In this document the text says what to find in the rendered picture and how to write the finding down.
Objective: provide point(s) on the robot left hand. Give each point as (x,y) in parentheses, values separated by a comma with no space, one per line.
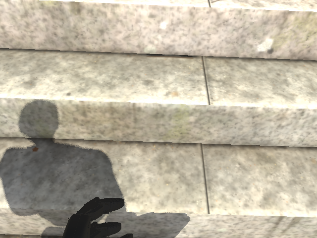
(79,224)

